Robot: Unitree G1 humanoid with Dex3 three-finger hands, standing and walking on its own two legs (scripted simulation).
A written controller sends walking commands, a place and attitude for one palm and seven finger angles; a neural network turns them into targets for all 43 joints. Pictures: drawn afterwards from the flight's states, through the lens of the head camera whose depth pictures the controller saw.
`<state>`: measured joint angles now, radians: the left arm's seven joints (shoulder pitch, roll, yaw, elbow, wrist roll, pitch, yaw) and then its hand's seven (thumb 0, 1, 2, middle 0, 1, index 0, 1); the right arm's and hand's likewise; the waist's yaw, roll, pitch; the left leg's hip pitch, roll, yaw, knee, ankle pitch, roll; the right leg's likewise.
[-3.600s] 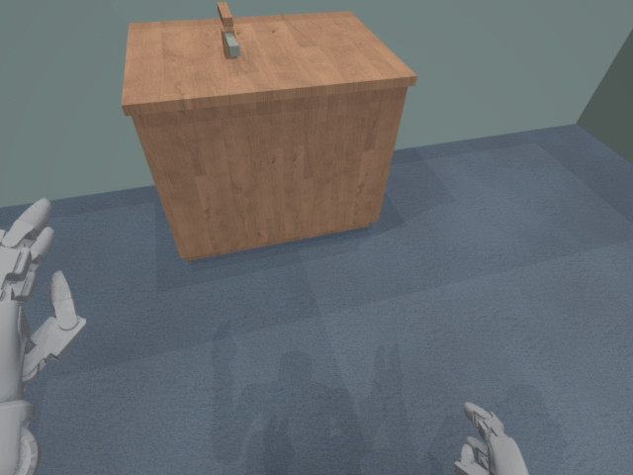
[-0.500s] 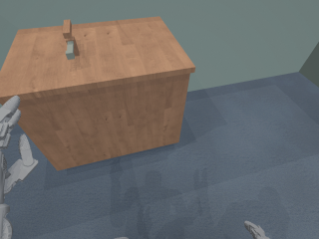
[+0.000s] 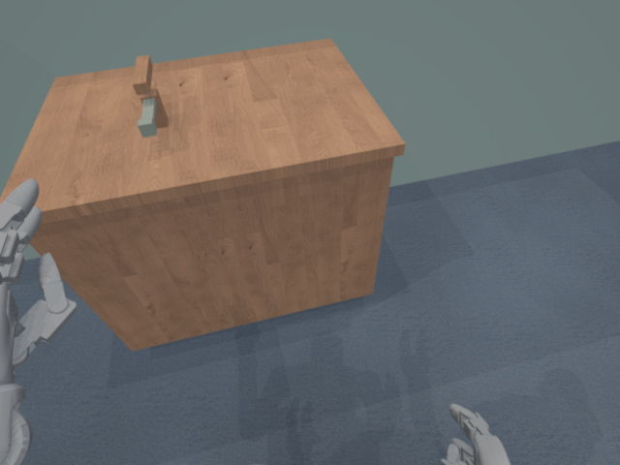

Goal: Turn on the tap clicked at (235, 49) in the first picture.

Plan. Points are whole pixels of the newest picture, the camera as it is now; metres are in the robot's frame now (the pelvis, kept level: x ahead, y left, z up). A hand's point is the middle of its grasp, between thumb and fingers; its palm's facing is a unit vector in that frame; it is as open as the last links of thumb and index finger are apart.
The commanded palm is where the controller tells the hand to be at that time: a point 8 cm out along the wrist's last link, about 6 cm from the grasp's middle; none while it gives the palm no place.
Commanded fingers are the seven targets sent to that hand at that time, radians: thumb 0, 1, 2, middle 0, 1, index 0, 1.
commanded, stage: take the last steps up to it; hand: left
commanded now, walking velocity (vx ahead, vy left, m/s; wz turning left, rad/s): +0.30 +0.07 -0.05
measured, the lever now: (147, 127) +0.71 +0.39 +0.05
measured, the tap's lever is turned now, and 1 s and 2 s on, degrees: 0 0 0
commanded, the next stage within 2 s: come to a stop and stand still in 1.02 s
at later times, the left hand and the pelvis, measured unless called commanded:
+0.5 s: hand (106, 193) +0.35 +0.26 +0.20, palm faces +0.37 -0.84 -0.39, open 7.4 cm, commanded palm +0.29 +0.30 +0.19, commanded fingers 0.00 0.90 0.90 -0.20 -0.30 -0.20 -0.30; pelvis +0.12 +0.03 +0.01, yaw -3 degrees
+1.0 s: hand (160, 155) +0.43 +0.22 +0.19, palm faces +0.35 -0.83 -0.44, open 7.4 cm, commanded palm +0.38 +0.28 +0.19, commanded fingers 0.00 0.90 0.90 -0.20 -0.30 -0.20 -0.30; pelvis +0.21 +0.00 +0.01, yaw -1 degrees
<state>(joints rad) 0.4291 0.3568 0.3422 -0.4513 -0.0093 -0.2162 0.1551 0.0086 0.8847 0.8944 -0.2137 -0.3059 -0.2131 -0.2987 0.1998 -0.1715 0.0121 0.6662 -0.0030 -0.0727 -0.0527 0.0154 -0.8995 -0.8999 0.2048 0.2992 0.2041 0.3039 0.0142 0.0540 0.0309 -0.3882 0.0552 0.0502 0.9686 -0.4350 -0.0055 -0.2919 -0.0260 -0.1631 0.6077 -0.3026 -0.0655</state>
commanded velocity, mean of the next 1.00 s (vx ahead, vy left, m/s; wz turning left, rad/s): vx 0.24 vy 0.07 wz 0.00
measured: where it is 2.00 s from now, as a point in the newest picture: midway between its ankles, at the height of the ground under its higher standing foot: outside the picture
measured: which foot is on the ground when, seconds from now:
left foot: up 0.00-0.28, down 0.30-0.66, up 0.68-1.00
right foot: down 0.00-0.30, up 0.32-0.64, down 0.66-1.00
